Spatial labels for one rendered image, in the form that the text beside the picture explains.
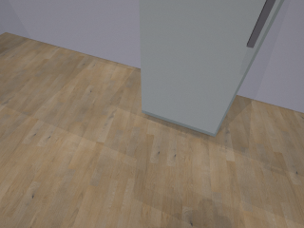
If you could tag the fridge door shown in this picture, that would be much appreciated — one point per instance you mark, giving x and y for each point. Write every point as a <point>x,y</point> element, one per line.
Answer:
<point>193,56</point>

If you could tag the handle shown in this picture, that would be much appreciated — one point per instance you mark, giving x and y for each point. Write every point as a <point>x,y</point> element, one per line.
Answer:
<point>260,22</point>

